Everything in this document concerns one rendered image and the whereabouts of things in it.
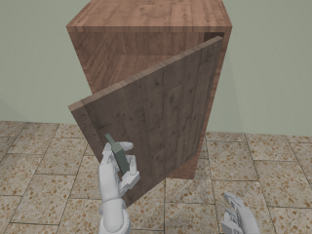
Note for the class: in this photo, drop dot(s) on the cupboard door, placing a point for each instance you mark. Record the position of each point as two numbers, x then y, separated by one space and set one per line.
160 110

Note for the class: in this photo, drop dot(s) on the handle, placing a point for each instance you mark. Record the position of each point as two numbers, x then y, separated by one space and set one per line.
119 154

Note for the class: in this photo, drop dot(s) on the left robot hand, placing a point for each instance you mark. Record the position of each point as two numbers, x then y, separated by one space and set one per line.
107 173

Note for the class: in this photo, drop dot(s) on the right robot hand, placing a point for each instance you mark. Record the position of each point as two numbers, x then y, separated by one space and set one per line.
240 222

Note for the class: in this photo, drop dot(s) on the robot left forearm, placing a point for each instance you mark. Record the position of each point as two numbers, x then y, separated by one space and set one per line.
114 217

